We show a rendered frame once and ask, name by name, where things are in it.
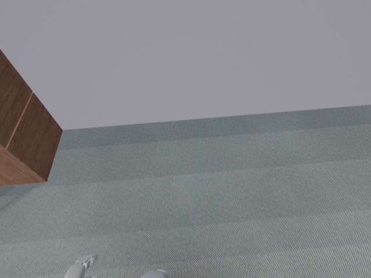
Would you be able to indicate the left robot hand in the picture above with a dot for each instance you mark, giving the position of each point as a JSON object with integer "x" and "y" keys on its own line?
{"x": 82, "y": 265}

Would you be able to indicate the cupboard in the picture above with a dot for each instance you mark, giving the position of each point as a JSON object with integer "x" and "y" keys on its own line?
{"x": 29, "y": 135}

